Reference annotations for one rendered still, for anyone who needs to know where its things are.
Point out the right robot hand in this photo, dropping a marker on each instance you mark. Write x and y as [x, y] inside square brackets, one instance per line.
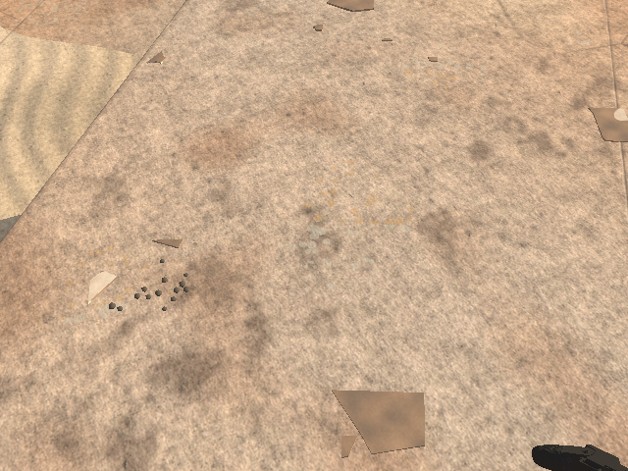
[575, 458]

